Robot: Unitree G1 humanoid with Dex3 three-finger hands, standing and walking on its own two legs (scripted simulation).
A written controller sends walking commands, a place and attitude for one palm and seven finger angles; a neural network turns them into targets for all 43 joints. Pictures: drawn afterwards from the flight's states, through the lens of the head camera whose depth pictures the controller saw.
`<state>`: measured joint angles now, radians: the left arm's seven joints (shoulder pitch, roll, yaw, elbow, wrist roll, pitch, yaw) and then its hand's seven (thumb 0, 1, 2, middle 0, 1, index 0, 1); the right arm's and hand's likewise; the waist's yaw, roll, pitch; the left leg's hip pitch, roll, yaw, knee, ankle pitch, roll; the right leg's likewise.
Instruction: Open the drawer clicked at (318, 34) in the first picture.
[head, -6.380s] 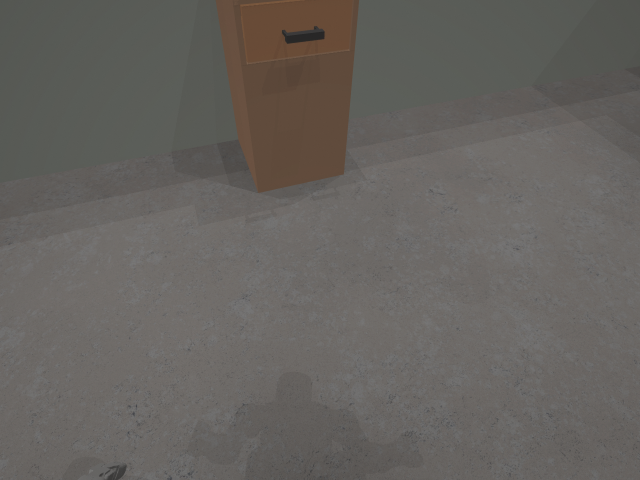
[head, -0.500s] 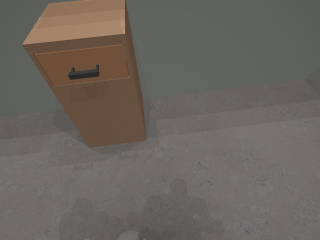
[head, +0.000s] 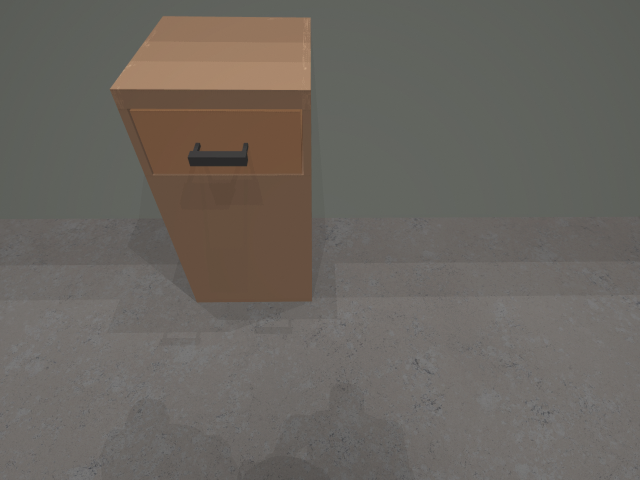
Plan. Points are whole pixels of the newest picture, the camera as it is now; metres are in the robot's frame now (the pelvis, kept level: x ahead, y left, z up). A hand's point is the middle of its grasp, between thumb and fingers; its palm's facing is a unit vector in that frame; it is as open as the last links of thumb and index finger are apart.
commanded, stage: take the last steps up to it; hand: left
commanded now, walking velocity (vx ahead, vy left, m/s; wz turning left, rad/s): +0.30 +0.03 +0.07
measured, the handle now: (220, 152) +0.81 +0.28 -0.07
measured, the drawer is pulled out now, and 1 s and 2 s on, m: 0.00 0.00 0.00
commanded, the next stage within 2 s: come to a stop and stand still in 0.74 s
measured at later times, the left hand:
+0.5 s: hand out of the picture +0.05 +0.19 -0.19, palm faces +0.16 -0.98 -0.13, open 7.4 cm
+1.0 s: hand (222, 328) +0.40 +0.20 -0.17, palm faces -0.01 -0.97 -0.23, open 7.4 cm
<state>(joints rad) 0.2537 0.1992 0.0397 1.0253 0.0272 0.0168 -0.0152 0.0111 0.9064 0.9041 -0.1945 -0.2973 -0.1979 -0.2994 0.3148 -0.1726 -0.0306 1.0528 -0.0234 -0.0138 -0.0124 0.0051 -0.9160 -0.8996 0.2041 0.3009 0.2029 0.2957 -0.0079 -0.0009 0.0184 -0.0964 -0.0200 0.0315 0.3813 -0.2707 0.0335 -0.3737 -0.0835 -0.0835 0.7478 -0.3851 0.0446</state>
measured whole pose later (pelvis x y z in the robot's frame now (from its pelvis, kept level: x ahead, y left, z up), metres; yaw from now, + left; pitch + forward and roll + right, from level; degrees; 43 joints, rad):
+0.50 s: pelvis +0.15 +0.04 -0.02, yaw +3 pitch -1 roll -1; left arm 0.44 0.13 0.04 1.15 0.02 -0.04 0.00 0.01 0.90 0.90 -0.20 -0.30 -0.20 -0.30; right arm 0.19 -0.17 -0.05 1.02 -0.03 -0.04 0.02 0.01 -0.91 -0.90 0.20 0.30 0.20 0.29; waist 0.04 -0.01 0.05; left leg -0.38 0.08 0.12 0.58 -0.20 0.02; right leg -0.08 -0.11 -0.14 0.57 -0.44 0.04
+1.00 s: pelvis +0.31 +0.03 -0.01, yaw +1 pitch +0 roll +1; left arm 0.14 0.14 0.02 1.02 0.02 -0.04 0.02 0.00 0.91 0.90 -0.19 -0.30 -0.20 -0.30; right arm 0.33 -0.14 -0.03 1.13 -0.01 0.01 -0.03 0.01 -0.91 -0.90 0.20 0.30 0.20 0.30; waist -0.05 0.05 0.06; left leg -0.18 0.06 0.11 0.68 -0.52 -0.02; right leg -0.34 -0.05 -0.13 0.58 -0.24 -0.05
